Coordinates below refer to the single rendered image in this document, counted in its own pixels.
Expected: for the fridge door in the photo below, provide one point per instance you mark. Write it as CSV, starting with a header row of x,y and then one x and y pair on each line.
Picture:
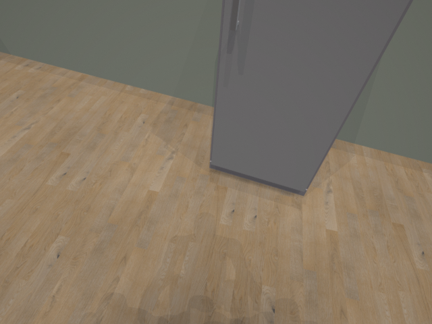
x,y
288,77

